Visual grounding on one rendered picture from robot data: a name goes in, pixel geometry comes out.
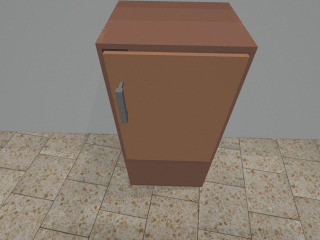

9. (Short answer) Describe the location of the cupboard door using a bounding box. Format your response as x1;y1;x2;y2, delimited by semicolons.
103;51;250;162

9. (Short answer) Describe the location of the handle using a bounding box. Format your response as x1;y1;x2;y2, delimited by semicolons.
115;81;128;124

